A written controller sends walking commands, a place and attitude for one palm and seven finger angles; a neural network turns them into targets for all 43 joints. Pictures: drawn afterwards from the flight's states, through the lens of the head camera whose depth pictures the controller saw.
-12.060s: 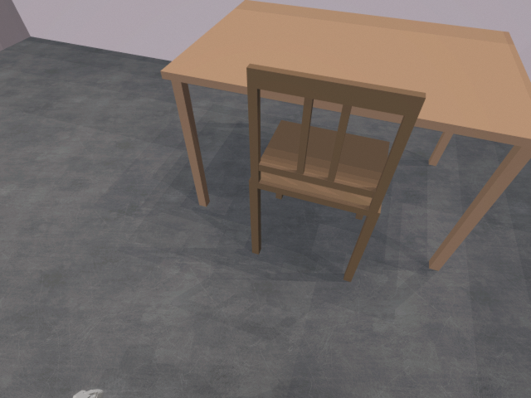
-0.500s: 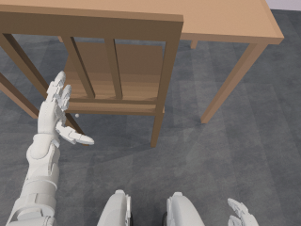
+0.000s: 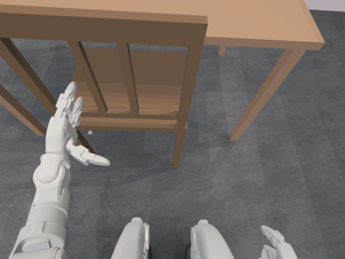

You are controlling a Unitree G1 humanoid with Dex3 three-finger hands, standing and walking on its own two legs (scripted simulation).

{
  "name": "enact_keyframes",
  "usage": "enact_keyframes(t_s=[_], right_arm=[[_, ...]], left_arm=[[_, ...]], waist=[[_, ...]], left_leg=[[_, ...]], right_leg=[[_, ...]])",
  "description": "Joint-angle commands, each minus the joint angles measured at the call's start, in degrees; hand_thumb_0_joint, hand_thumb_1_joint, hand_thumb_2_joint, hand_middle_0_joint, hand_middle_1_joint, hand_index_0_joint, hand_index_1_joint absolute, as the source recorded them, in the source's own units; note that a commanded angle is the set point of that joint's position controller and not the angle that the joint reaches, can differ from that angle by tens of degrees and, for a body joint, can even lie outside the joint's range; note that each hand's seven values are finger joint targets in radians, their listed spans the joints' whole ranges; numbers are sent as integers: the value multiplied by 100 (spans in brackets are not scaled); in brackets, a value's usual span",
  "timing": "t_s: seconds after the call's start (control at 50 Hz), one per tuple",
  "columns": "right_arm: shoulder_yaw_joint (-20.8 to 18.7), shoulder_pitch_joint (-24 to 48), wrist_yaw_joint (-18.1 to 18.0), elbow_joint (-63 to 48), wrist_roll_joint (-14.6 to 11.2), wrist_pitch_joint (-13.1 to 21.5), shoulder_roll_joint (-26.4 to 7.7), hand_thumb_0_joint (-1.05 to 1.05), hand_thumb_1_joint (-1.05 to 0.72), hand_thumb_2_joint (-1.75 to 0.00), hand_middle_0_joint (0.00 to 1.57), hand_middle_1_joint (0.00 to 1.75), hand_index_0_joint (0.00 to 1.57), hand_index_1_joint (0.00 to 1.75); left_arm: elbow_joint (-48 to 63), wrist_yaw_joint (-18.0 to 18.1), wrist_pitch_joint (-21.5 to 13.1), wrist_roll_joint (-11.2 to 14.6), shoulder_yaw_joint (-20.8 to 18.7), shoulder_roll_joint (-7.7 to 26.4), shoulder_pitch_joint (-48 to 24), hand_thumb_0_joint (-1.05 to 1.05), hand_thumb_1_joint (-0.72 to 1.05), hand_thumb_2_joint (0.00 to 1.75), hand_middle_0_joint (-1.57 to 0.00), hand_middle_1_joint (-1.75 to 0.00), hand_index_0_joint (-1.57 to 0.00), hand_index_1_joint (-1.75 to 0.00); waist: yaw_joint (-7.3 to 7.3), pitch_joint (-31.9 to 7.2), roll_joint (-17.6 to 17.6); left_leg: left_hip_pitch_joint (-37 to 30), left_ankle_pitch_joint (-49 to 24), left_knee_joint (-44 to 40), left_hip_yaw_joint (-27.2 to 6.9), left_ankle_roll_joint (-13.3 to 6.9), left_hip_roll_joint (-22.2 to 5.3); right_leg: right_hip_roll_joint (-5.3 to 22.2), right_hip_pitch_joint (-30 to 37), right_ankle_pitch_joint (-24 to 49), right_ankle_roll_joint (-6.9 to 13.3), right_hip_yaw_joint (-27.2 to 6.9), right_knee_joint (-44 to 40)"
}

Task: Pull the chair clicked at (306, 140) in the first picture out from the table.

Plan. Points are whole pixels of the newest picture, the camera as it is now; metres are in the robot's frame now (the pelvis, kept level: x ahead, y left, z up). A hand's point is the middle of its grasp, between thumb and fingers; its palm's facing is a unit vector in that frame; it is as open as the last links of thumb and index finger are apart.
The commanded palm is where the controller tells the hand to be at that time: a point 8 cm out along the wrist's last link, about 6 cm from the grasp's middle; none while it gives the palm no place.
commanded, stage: aim the fingers beside a spindle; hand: left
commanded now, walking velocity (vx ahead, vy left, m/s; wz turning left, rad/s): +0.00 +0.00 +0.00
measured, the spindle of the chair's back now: (91, 81) +0.53 +0.22 +0.02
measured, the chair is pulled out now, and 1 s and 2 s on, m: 0.00 0.00 0.00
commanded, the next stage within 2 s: push the fingers through the gap in 0.10 s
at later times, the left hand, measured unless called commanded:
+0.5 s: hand (88, 124) +0.41 +0.20 +0.02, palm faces +0.00 -1.00 -0.05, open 16.9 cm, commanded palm +0.39 +0.25 +0.02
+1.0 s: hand (92, 105) +0.46 +0.20 +0.02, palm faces +0.01 -1.00 -0.04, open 16.9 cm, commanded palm +0.44 +0.25 +0.02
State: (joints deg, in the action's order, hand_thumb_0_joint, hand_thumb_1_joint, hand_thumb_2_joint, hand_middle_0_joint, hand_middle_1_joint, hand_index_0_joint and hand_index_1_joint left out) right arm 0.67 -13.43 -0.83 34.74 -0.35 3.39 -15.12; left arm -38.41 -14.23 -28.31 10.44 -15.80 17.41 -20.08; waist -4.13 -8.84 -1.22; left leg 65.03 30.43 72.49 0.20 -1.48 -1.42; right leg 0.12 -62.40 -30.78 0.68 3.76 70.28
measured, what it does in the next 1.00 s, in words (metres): stands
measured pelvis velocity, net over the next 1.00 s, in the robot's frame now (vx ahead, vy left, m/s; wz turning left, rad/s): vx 0.00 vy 0.00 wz -0.02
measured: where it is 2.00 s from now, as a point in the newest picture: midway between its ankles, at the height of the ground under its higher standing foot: outside the picture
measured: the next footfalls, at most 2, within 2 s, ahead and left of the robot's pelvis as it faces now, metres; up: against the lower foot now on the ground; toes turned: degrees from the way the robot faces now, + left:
none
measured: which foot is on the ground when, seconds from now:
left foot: down 0.00-1.00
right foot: down 0.00-1.00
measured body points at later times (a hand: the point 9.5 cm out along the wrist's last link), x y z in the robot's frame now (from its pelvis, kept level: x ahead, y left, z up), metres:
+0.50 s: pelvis +0.00 +0.00 +0.00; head +0.12 +0.02 +0.43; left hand +0.40 +0.25 +0.03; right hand +0.11 -0.27 -0.11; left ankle +0.03 +0.10 -0.63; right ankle +0.02 -0.12 -0.63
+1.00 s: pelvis +0.00 +0.00 -0.01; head +0.14 +0.02 +0.42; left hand +0.46 +0.25 +0.02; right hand +0.06 -0.26 -0.12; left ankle +0.03 +0.10 -0.63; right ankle +0.02 -0.12 -0.63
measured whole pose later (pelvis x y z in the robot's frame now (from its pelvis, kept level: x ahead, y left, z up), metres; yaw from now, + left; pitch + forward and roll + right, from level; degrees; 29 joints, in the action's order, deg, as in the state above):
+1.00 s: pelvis +0.00 +0.00 -0.01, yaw -1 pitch +26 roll -3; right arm 1.5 -16.5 -0.2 36.3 0.7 -0.2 -15.4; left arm -56.1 -14.7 -28.5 7.3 -22.2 23.8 -37.8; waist -7.5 -8.5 -1.6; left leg 69.5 30.8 74.5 0.4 -2.0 -2.0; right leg -0.5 -66.8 -30.5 0.3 3.4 71.5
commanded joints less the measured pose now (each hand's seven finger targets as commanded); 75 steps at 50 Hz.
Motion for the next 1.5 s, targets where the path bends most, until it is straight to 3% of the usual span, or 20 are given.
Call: enact_keyframes(t_s=[0.0,0.02,0.18,0.22,0.32,0.34,0.4,0.52,0.6,0.72,0.8,0.84,0.92,0.98,1.02,1.08,1.16,1.28,1.32,1.48], right_arm=[[-350,-418,-34,-570,-8,122,-891,0,-90,-90,20,30,20,30],[-341,-427,-43,-584,-14,109,-908,0,-90,-90,20,30,20,30],[-356,-405,-54,-571,-27,164,-887,0,-90,-90,20,30,20,30],[-355,-424,-75,-520,-32,197,-884,0,-90,-90,20,30,20,30],[-345,-496,-125,-382,-17,194,-945,0,-90,-90,20,30,20,30],[-345,-490,-124,-384,-8,186,-948,0,-90,-90,20,30,20,30],[-332,-525,-96,-387,13,163,-933,0,-90,-90,20,30,20,30],[-327,-655,-66,-358,17,69,-977,0,-90,-90,20,30,20,30],[-327,-709,-32,-374,34,-5,-975,0,-90,-90,20,30,20,30],[-336,-850,-16,-286,58,-87,-1004,0,-90,-90,20,30,20,30],[-334,-890,2,-244,92,-158,-1008,0,-90,-90,20,30,20,30],[-333,-962,-11,-202,93,-195,-1048,0,-90,-90,20,30,20,30],[-300,-992,-7,-238,116,-255,-1042,0,-90,-90,20,30,20,30],[-301,-1042,11,-233,130,-301,-1037,0,-90,-90,20,30,20,30],[-304,-1081,34,-212,127,-316,-1011,0,-90,-90,20,30,20,30],[-303,-1130,10,-130,132,-385,-1089,0,-90,-90,20,30,20,30],[-301,-1159,26,-152,162,-430,-1072,0,-90,-90,20,30,20,30],[-259,-1213,47,-111,166,-521,-1092,0,-90,-90,20,30,20,30],[-253,-1246,42,-122,184,-528,-1095,0,-90,-90,20,30,20,30],[-259,-1308,105,-151,190,-642,-1087,0,-90,-90,20,30,20,30]], left_arm=[[959,7,-283,146,-459,1214,-1218,0,-50,30,-6,-8,-6,-8],[909,16,-279,135,-599,1380,-1158,0,-50,30,-6,-8,-6,-8],[1228,-169,-388,227,-440,1259,-1400,0,-50,30,-6,-8,-6,-8],[1284,-204,-405,226,-180,1054,-1738,0,-50,30,-6,-8,-6,-8],[808,-190,-359,185,-472,1412,-2100,0,-50,30,-6,-8,-6,-8],[756,-186,-362,142,-522,1472,-2120,0,-50,30,-6,-8,-6,-8],[671,-161,-343,96,-470,1426,-2275,0,-50,30,-6,-8,-6,-8],[153,-103,-273,35,-584,1570,-2514,0,-50,30,-6,-8,-6,-8],[102,-89,-308,-25,-640,1667,-2735,0,-50,30,-6,-8,-6,-8],[-124,-65,-388,-76,-546,1612,-3293,0,-50,30,-6,-8,-6,-8],[-148,-33,-413,-111,-581,1666,-3455,0,-50,30,-6,-8,-6,-8],[-502,-22,-375,-130,-835,1930,-3410,0,-50,30,-6,-8,-6,-8],[-575,-40,-419,-196,-960,2170,-3760,0,-50,30,-6,-8,-6,-8],[-651,-91,-436,-222,-939,2145,-3824,0,-50,30,-6,-8,-6,-8],[-704,-149,-419,-201,-650,1827,-4005,0,-50,30,-6,-8,-6,-8],[-970,-147,-332,-241,-876,2172,-4255,0,-50,30,-6,-8,-6,-8],[-791,-88,-373,-284,-937,2259,-4445,0,-50,30,-6,-8,-6,-8],[-1166,-49,-311,-372,-920,2333,-4653,0,-50,30,-6,-8,-6,-8],[-1060,-40,-347,-391,-999,2474,-4812,0,-50,30,-6,-8,-6,-8],[-1220,-72,-249,-403,-976,2363,-4540,0,-50,30,-6,-8,-6,-8]], waist=[[40,-2310,-175],[66,-2321,-112],[-23,-2411,-269],[-166,-2376,-445],[-148,-2271,-230],[-101,-2340,-377],[-78,-2503,-525],[-168,-2448,-286],[-130,-2566,-463],[-292,-2560,-468],[-282,-2781,-603],[-284,-2655,-378],[-280,-2732,-570],[-299,-2884,-617],[-424,-2854,-660],[-469,-2690,-550],[-418,-3057,-865],[-558,-2754,-714],[-530,-2914,-870],[-510,-2994,-797]], left_leg=[[-1823,-1744,-896,-244,30,65],[-1667,-1723,-871,-223,11,74],[-1798,-1712,-833,-213,7,62],[-1954,-1806,-802,-252,-2,46],[-1734,-1548,-769,-275,-10,57],[-1785,-1597,-784,-277,10,54],[-1981,-1744,-789,-315,34,48],[-1761,-1711,-740,-309,4,37],[-1803,-1788,-744,-287,25,43],[-2010,-1872,-722,-383,24,5],[-2146,-2036,-697,-398,38,2],[-1958,-1995,-681,-405,27,-11],[-1818,-1930,-621,-353,-4,18],[-1994,-2167,-585,-377,12,-1],[-2124,-2280,-567,-431,10,-23],[-1839,-2027,-525,-435,-9,-29],[-2163,-2295,-500,-454,18,-30],[-1907,-2072,-497,-472,-2,-42],[-1978,-2152,-461,-480,-5,-40],[-2050,-2362,-486,-487,11,-60]], right_leg=[[-98,1186,1515,97,-218,-934],[-110,1277,1537,102,-236,-903],[-114,1266,1560,87,-282,-944],[-116,987,1553,92,-239,-910],[-113,959,1296,98,-258,-937],[-103,923,1305,110,-249,-901],[-104,860,1350,124,-210,-861],[-136,834,1363,105,-207,-838],[-129,893,1435,113,-229,-830],[-151,566,1363,119,-157,-796],[-143,565,1459,112,-164,-779],[-152,576,1454,106,-156,-756],[-159,651,1459,116,-205,-721],[-164,615,1605,109,-186,-697],[-182,426,1632,115,-151,-684],[-170,376,1469,97,-159,-699],[-174,346,1575,114,-151,-661],[-200,248,1418,103,-143,-711],[-203,256,1459,120,-150,-658],[-221,333,1635,107,-125,-687]])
